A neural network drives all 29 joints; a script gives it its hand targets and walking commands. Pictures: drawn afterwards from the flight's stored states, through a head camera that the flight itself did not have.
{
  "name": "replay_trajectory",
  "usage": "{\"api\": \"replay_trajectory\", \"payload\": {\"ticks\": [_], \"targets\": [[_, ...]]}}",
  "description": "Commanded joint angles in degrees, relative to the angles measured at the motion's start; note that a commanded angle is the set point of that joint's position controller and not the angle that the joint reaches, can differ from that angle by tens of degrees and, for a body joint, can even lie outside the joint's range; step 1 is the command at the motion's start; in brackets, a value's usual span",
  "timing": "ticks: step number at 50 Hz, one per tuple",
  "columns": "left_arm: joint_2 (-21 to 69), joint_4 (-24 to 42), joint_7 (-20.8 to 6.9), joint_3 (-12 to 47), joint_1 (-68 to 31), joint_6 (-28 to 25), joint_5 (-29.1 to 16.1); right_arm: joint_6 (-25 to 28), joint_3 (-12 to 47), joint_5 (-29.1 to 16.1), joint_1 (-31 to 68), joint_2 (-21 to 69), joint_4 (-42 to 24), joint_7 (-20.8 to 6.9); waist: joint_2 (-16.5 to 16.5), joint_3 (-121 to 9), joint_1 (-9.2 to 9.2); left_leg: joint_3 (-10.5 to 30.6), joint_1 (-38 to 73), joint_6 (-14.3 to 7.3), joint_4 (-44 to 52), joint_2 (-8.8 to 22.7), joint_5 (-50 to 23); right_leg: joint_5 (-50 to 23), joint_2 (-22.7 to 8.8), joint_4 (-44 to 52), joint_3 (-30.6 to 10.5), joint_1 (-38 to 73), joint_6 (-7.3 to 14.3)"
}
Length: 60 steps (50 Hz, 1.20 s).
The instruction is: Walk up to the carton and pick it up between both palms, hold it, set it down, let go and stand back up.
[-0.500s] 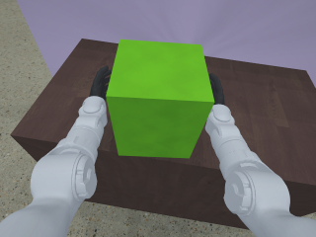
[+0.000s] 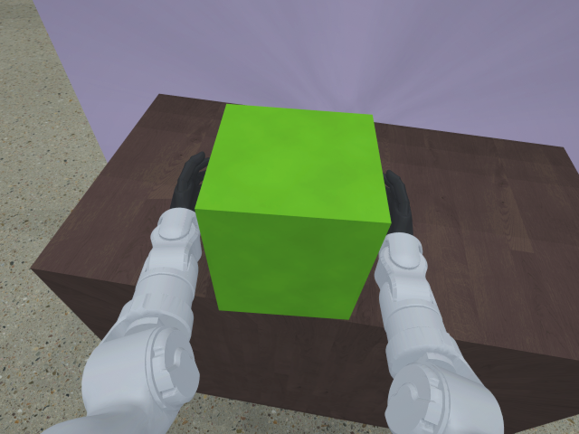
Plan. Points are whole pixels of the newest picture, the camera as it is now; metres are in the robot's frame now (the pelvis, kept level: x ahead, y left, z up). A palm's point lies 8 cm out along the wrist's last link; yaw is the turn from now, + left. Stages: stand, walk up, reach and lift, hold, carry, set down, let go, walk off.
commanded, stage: reach and lift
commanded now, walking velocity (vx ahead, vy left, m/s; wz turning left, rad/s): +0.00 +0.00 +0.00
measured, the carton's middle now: (291, 218) +0.43 +0.01 +0.06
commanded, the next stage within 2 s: none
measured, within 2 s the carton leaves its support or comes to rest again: leaves its support in 1.12 s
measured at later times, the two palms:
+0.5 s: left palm (186, 208) +0.42 +0.16 +0.08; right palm (396, 227) +0.39 -0.14 +0.08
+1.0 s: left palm (185, 209) +0.42 +0.16 +0.08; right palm (396, 228) +0.39 -0.14 +0.08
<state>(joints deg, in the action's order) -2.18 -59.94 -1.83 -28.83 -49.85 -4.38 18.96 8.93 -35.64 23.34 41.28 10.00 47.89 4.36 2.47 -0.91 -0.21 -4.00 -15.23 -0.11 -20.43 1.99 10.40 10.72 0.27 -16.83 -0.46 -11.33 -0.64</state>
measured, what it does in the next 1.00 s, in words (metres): stands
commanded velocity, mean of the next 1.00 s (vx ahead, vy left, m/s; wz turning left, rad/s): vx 0.00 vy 0.00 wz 0.00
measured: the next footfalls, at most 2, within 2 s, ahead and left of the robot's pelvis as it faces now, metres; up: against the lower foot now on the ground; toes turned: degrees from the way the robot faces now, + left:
none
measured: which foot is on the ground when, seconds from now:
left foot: down 0.00-1.00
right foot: down 0.00-1.00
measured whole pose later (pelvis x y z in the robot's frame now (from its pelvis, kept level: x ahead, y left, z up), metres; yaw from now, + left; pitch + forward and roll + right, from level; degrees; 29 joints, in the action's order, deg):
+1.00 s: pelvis +0.00 +0.00 +0.00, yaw +1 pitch +7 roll -1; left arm -0.3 -57.6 -0.3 -27.7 -47.2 -4.2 19.9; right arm 15.6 -35.4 24.2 40.0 8.1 52.7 5.2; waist 2.2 -4.4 -0.6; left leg -4.0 -17.2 -0.3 -19.5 1.9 9.6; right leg 9.7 -0.4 -14.8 2.2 -12.4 -0.7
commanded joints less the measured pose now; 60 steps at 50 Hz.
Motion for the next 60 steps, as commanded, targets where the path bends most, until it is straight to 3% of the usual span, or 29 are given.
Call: {"api": "replay_trajectory", "payload": {"ticks": [1,2,14,22,38,46,51,55,60], "targets": [[27.2,4.0,-6.6,12.8,-28.7,0.6,1.8,2.4,18.6,2.4,32.9,24.8,-0.9,-8.3,-5.8,-29.7,0.89,-4.1,17.9,3.5,-1.8,-1.2,-30.2,-25.3,1.3,-1.5,6.3,8.3,-2.2],[27.4,4.4,-6.3,11.5,-28.0,0.7,2.0,2.3,18.8,2.5,32.6,24.6,-0.9,-8.3,-6.0,-29.8,1.69,-4.1,17.3,3.1,-1.8,-1.3,-30.7,-25.9,0.7,-1.5,6.0,9.1,-2.7],[27.9,6.4,-6.1,12.3,-27.5,1.5,1.8,2.7,18.2,3.5,30.9,25.4,-0.5,-8.0,-4.9,-30.2,0.22,-4.1,15.5,2.4,-1.1,-1.3,-29.0,-27.8,0.6,-2.2,6.6,10.7,-3.1],[27.8,5.6,-6.2,11.6,-27.0,1.8,2.4,2.7,18.2,3.5,30.7,25.4,0.1,-8.0,-4.1,-28.7,0.64,-4.3,14.4,1.8,-0.2,-1.3,-27.4,-27.3,0.6,-2.2,6.8,11.1,-3.0],[29.3,6.4,-5.4,13.5,-27.9,1.7,2.1,4.2,18.1,3.0,31.7,24.5,1.7,-8.1,-5.2,-30.9,0.63,-4.0,15.7,2.7,-0.9,-0.8,-29.8,-25.3,0.8,-1.3,7.2,9.4,-1.9],[32.2,8.4,-4.2,16.7,-32.8,-3.9,1.2,11.8,19.6,4.3,36.5,24.0,1.4,-7.4,-5.0,-39.3,-0.21,-3.8,17.1,4.0,-2.6,-0.5,-37.6,-34.3,0.7,-2.4,7.8,11.5,-1.7],[33.2,6.4,-3.9,17.3,-35.2,-7.7,1.4,17.1,20.3,4.8,39.9,23.3,3.5,-6.3,-3.8,-40.1,-0.32,-3.7,14.3,4.0,-1.6,-0.6,-36.7,-39.2,0.3,-2.9,7.5,15.2,-1.8],[33.5,5.7,-3.3,17.6,-38.4,-10.4,1.3,20.6,19.9,5.5,42.3,22.2,6.3,-5.7,-3.4,-41.2,-0.46,-3.7,13.7,4.2,-0.9,-0.7,-34.9,-39.0,0.4,-2.2,7.5,14.9,-1.4],[33.3,5.0,-2.7,18.2,-41.7,-12.3,1.3,23.2,18.3,6.3,45.3,20.7,8.8,-5.2,-4.2,-43.3,-0.12,-4.2,12.6,4.4,0.8,-0.7,-28.4,-32.7,0.3,-0.6,7.6,12.9,-0.7]]}}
